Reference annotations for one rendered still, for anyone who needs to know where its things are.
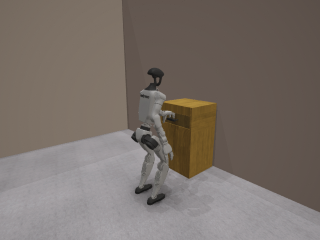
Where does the robot right upper arm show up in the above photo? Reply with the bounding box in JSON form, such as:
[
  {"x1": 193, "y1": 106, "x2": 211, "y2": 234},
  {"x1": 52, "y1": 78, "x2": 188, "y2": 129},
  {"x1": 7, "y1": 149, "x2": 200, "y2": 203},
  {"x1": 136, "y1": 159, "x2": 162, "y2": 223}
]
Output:
[{"x1": 150, "y1": 91, "x2": 166, "y2": 123}]

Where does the right robot forearm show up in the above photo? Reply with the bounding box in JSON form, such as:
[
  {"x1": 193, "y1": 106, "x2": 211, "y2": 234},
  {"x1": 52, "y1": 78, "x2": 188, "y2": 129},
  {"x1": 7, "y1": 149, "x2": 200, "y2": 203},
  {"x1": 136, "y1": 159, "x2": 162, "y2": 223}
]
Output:
[{"x1": 153, "y1": 114, "x2": 168, "y2": 145}]

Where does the handle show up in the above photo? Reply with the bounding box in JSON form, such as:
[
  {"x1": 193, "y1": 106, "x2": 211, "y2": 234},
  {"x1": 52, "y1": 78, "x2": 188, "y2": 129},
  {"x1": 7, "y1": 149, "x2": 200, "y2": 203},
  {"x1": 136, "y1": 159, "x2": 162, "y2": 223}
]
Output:
[{"x1": 167, "y1": 117, "x2": 178, "y2": 122}]

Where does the robot left hand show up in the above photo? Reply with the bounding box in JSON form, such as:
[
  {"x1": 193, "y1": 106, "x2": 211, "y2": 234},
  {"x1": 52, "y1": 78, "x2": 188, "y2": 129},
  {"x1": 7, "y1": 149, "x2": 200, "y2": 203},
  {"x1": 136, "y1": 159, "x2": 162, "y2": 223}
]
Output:
[{"x1": 162, "y1": 110, "x2": 175, "y2": 123}]

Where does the drawer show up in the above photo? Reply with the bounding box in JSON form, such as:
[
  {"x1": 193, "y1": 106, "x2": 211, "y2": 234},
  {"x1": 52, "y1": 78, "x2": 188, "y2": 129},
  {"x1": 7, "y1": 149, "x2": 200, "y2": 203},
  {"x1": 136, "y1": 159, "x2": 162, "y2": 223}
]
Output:
[{"x1": 162, "y1": 109, "x2": 190, "y2": 129}]

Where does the right robot foot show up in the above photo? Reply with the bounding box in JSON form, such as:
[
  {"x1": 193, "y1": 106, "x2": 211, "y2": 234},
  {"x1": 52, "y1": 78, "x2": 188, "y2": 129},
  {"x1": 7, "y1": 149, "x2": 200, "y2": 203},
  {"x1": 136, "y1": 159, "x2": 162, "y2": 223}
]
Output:
[{"x1": 147, "y1": 193, "x2": 165, "y2": 205}]

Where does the robot torso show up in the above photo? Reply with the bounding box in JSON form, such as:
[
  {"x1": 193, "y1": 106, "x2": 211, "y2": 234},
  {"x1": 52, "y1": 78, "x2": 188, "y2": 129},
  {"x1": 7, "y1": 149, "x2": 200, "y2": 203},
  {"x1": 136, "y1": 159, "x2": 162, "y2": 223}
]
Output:
[{"x1": 134, "y1": 88, "x2": 159, "y2": 144}]

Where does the cabinet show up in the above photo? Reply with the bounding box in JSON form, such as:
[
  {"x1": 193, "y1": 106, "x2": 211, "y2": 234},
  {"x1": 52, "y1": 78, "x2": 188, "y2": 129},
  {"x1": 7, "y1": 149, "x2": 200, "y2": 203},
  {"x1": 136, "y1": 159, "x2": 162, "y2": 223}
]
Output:
[{"x1": 160, "y1": 98, "x2": 217, "y2": 179}]

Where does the left robot forearm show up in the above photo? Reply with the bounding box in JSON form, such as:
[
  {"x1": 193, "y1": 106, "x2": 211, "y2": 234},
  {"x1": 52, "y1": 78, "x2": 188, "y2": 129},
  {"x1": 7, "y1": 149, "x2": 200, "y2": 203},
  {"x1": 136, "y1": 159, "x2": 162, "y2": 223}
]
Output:
[{"x1": 158, "y1": 110, "x2": 167, "y2": 117}]

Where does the robot right hand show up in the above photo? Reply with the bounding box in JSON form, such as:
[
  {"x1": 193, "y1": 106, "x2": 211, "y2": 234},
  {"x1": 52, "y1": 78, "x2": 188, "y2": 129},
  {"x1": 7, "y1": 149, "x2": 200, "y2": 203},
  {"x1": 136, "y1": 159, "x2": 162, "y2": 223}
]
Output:
[{"x1": 162, "y1": 143, "x2": 174, "y2": 164}]

